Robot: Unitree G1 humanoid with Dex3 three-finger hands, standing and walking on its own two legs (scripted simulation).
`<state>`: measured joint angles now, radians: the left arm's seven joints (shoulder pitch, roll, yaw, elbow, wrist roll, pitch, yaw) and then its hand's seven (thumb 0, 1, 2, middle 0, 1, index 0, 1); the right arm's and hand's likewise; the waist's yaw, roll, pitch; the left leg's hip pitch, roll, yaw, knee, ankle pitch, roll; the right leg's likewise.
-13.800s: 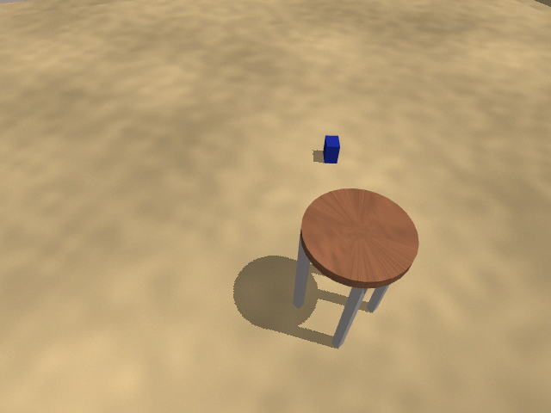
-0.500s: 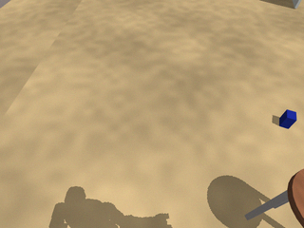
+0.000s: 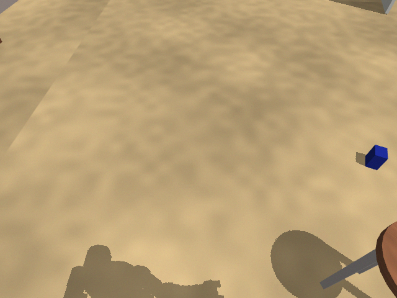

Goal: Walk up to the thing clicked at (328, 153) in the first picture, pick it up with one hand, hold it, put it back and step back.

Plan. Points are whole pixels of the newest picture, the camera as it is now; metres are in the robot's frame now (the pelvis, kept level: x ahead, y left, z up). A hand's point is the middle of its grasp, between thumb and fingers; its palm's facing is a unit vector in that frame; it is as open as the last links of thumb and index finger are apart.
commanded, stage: stand
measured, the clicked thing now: (376, 157) +1.00 -1.14 -0.73
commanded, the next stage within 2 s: walk up in 0.22 s
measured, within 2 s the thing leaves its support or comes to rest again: neither
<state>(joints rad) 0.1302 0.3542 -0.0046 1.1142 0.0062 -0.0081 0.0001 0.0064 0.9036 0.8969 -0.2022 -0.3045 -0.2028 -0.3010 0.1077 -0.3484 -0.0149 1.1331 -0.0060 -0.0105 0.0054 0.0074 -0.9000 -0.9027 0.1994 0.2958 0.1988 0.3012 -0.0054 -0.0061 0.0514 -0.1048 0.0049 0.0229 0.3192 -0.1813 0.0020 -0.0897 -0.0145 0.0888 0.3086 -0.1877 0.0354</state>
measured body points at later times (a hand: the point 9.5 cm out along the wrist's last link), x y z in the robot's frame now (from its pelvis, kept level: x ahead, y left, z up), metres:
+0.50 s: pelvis +0.04 -0.05 -0.02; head +0.05 -0.06 +0.43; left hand +0.11 +0.29 -0.12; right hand +0.06 -0.38 -0.15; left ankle +0.00 +0.11 -0.74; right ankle +0.09 -0.16 -0.75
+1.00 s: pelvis +0.22 -0.02 -0.02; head +0.25 +0.00 +0.43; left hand +0.26 +0.30 -0.15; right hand +0.31 -0.34 -0.12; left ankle +0.28 +0.10 -0.75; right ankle +0.13 -0.16 -0.68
